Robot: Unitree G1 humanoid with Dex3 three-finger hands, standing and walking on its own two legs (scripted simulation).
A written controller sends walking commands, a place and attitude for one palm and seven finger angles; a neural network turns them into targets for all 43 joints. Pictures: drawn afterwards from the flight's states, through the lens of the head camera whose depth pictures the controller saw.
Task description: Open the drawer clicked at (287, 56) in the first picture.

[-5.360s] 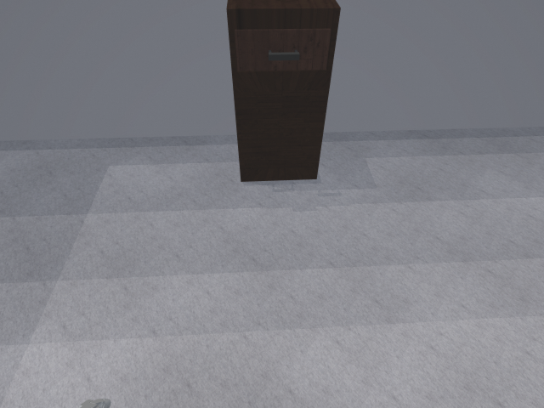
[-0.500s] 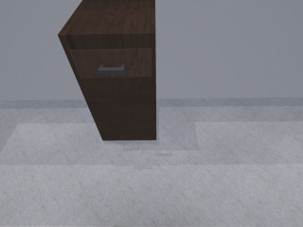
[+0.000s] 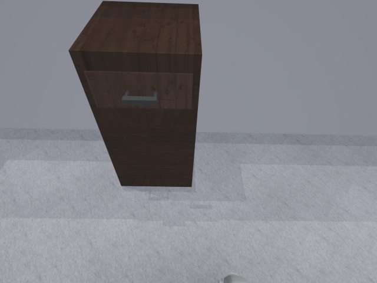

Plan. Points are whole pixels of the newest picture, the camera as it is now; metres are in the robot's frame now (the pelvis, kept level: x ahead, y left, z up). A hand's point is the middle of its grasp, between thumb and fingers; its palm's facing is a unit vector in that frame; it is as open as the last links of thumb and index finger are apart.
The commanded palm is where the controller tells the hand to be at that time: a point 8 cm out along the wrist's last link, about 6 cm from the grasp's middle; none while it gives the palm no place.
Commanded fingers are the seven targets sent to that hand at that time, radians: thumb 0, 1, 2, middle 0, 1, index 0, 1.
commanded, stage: take the last steps up to it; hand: left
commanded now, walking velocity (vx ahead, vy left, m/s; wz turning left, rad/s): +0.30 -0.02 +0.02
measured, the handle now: (140, 97) +0.72 +0.20 -0.06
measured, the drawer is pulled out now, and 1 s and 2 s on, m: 0.00 0.00 0.00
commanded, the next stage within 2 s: come to a stop and stand still in 0.40 s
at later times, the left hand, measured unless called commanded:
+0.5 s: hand out of the picture +0.15 +0.17 -0.20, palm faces +0.11 -0.98 -0.14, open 7.3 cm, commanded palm none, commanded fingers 0.00 0.90 0.90 -0.20 -0.30 -0.20 -0.30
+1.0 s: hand (139, 229) +0.28 +0.15 -0.16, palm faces +0.04 -0.95 -0.30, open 7.4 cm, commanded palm none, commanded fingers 0.00 0.90 0.90 -0.20 -0.30 -0.20 -0.30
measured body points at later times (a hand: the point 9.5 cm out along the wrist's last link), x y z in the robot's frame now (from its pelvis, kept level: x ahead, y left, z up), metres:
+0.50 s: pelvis +0.17 +0.00 -0.01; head +0.17 +0.03 +0.44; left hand +0.14 +0.22 -0.18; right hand +0.26 -0.23 -0.14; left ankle +0.23 +0.10 -0.74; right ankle +0.12 -0.13 -0.73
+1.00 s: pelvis +0.23 -0.05 -0.01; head +0.26 -0.09 +0.44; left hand +0.28 +0.20 -0.14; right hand +0.28 -0.29 -0.18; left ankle +0.20 +0.09 -0.70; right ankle +0.24 -0.14 -0.74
